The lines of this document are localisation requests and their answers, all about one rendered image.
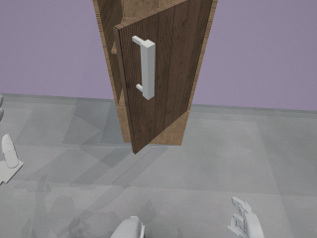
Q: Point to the left robot hand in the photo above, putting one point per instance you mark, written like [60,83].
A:
[12,165]

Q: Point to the cupboard door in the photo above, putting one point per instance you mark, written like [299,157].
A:
[178,30]

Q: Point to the handle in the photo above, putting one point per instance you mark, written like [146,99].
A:
[148,66]

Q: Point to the robot left thigh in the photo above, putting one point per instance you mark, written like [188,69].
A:
[130,228]

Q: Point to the right robot hand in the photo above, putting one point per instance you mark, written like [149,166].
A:
[249,226]

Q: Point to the robot left shin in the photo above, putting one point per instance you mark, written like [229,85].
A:
[135,217]

